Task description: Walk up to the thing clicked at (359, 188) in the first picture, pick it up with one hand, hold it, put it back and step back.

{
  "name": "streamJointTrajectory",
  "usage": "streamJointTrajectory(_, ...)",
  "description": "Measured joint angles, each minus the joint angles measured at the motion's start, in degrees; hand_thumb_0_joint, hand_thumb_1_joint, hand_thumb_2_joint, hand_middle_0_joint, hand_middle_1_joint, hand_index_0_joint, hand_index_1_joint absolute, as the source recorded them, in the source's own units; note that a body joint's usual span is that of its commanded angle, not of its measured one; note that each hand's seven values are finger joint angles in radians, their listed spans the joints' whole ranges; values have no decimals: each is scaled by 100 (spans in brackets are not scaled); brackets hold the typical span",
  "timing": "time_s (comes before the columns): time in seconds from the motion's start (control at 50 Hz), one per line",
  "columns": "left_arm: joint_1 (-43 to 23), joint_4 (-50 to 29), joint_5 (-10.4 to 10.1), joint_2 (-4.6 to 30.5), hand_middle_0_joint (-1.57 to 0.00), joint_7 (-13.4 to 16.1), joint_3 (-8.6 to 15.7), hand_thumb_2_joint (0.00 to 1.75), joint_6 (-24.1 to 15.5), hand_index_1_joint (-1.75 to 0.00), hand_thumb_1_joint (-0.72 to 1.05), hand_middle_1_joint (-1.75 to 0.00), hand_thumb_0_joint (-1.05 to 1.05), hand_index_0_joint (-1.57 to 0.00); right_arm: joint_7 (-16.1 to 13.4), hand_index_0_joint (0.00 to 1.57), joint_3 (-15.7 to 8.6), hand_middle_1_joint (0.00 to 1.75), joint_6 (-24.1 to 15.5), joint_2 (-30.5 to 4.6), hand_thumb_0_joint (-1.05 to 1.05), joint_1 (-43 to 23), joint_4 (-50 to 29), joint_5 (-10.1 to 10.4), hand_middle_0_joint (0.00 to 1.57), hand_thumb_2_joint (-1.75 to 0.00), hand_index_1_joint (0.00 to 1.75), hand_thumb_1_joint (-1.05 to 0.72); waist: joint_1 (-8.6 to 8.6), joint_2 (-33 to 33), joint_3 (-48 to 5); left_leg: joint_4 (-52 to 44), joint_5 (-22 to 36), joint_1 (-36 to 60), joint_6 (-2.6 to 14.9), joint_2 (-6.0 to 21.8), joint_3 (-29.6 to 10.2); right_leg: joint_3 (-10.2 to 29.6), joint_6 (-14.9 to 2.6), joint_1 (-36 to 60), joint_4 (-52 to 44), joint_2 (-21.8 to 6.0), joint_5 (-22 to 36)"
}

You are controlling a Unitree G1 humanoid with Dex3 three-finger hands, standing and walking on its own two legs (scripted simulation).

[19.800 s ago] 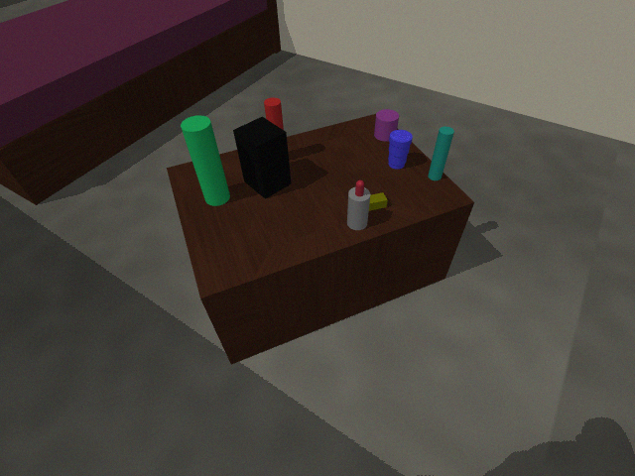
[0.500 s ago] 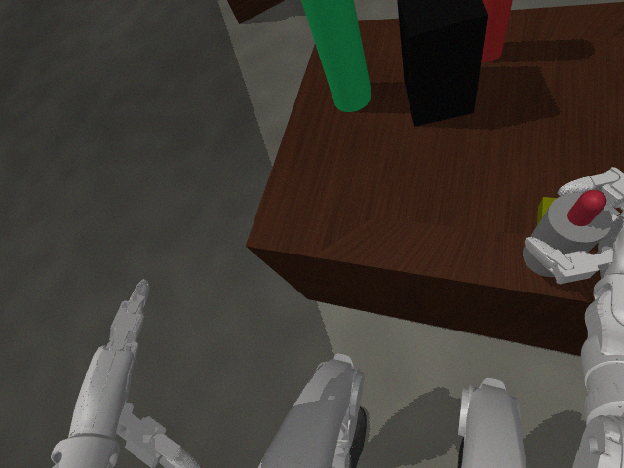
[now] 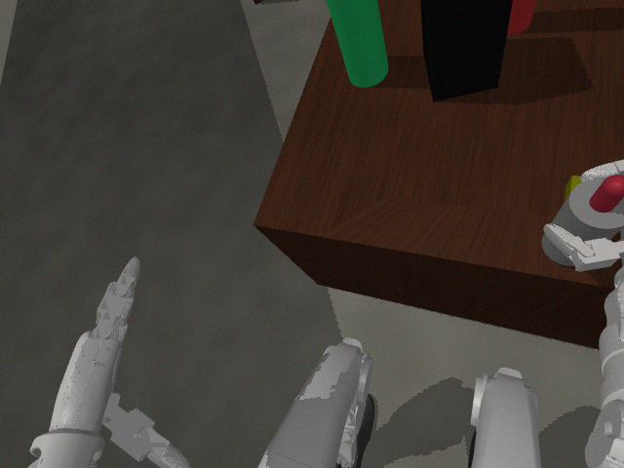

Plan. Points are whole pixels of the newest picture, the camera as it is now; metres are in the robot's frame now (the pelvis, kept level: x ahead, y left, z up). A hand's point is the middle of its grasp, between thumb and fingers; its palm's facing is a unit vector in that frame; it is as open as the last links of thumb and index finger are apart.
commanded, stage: lower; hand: right
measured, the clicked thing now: (589, 217) +0.46 -0.19 -0.06
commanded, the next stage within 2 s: loosen in 0.18 s
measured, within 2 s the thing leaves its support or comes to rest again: neither
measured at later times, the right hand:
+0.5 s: hand (593, 216) +0.46 -0.20 -0.07, palm faces +0.16 +0.99 +0.00, open 9.4 cm
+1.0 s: hand (593, 215) +0.47 -0.20 -0.07, palm faces +0.16 +0.99 +0.00, open 14.1 cm
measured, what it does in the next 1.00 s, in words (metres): stands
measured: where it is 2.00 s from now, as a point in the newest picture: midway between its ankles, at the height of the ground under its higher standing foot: outside the picture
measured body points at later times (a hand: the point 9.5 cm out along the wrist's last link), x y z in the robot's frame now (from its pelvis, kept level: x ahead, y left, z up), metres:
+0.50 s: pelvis -0.01 +0.00 -0.02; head +0.17 -0.08 +0.39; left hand +0.17 +0.26 +0.11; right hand +0.45 -0.25 -0.07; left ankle +0.06 +0.14 -0.53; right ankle +0.06 -0.14 -0.53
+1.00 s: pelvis -0.01 +0.00 -0.02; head +0.18 -0.08 +0.39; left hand +0.17 +0.26 +0.11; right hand +0.45 -0.25 -0.07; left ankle +0.06 +0.14 -0.53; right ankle +0.06 -0.14 -0.53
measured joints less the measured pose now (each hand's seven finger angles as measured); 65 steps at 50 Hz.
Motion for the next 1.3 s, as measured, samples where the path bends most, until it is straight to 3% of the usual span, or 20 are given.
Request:
streamJointTrajectory(0.4, 66, -244, -62, 18, -6, -66, 86, 3, -86, -4, -52, -5, 0, -7, 25, 84, -43, 118, -15, -60, -3, -59, -42, 16, 80, -112, 120, 48, 42, -24, -35, 279, -42, -271, -30, 2, 11, 41, -17, -294, 301, 27, -42)
streamJointTrajectory(0.74, 152, -441, -141, 85, -6, -58, 134, 4, -108, -4, -51, -6, 0, -8, 7, 93, -20, 81, 155, -131, -2, -149, -101, 8, 90, -59, 81, 40, 52, -33, -29, 397, -35, -398, -19, 24, -12, 27, -2, -400, 369, 60, -4)
streamJointTrajectory(0.96, 216, -395, -155, 74, -6, -43, 201, 5, -137, -5, -53, -6, 0, -7, 56, 66, -65, 50, 193, -89, -2, -41, -269, 70, 65, -30, 50, 50, 36, -17, -24, 380, -65, -386, -13, -1, -18, 21, 5, -374, 356, 31, -52)
streamJointTrajectory(1.18, 193, -475, -181, 85, -6, -61, 160, 4, -131, -5, -52, -6, 0, -7, 116, 28, -136, 24, 339, -91, -2, 78, -559, 31, 28, -16, 24, 52, 36, 25, -43, 307, -60, -270, -14, -22, -6, 30, 7, -264, 308, 8, -66)
streamJointTrajectory(1.3, 227, -81, -236, -54, -6, -31, 110, 4, -10, -4, -52, -5, 0, -7, 185, 14, -161, 12, 623, -172, -2, 232, -1084, 103, 14, -8, 12, 55, -101, 5, -111, 12, -1, 76, -21, -31, -10, 4, -7, 75, 46, -18, -32)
